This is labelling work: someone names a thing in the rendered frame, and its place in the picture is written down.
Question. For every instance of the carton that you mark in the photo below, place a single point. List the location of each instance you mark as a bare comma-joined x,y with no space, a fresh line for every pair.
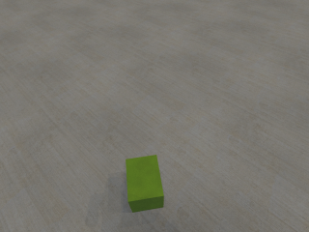
143,181

